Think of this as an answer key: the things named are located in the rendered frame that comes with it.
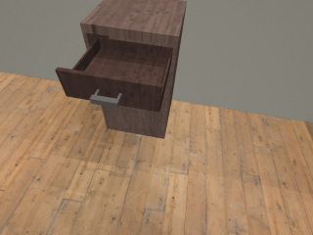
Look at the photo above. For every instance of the cabinet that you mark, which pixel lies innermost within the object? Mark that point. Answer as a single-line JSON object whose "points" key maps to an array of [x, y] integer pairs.
{"points": [[153, 22]]}

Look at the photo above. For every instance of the handle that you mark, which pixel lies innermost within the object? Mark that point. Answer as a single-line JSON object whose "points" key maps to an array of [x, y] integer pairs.
{"points": [[105, 101]]}

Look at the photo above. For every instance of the drawer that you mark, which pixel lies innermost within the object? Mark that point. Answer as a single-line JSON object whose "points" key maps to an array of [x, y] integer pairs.
{"points": [[139, 71]]}

